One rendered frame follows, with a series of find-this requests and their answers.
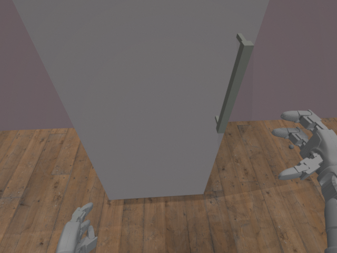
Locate robot right hand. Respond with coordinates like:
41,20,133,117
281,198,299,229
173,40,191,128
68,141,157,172
272,110,337,180

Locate right robot forearm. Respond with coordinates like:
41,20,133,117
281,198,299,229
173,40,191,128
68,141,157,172
317,164,337,253

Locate fridge door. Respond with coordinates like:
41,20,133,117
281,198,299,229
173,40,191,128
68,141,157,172
12,0,269,200

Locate robot left hand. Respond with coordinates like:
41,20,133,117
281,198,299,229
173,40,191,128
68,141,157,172
56,202,97,253

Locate handle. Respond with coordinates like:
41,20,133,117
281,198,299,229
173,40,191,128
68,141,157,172
215,33,254,133

